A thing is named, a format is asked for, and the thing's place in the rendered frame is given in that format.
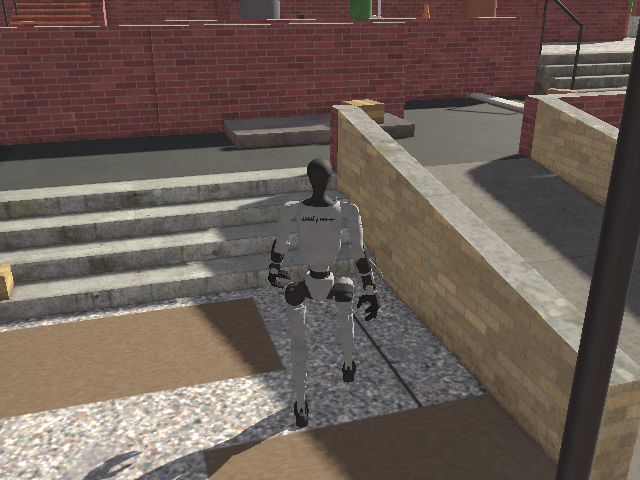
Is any robot left upper arm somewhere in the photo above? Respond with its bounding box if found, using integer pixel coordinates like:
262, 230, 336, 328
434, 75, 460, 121
274, 201, 299, 254

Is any robot right shin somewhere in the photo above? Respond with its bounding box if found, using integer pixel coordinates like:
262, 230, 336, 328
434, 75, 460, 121
340, 312, 354, 370

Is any left robot forearm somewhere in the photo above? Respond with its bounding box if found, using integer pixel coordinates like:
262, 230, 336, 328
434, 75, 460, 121
269, 239, 285, 274

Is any robot right hand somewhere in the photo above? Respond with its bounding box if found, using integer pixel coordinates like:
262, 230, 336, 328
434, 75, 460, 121
357, 292, 380, 321

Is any right robot forearm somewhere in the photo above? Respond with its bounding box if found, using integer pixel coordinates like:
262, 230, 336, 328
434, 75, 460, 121
356, 244, 377, 295

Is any robot left hand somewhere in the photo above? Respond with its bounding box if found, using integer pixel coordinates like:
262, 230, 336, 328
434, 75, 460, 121
268, 270, 291, 289

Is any robot right upper arm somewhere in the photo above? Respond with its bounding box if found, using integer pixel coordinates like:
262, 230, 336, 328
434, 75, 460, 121
340, 202, 365, 259

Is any humanoid robot head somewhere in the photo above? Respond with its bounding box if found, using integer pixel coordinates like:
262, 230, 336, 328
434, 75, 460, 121
302, 158, 337, 207

